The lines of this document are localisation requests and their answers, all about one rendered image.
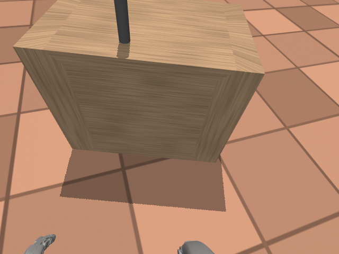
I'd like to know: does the left robot hand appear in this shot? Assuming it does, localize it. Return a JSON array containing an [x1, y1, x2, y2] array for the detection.
[[24, 234, 56, 254]]

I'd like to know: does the can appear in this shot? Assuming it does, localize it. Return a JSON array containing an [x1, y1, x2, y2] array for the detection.
[[114, 0, 130, 44]]

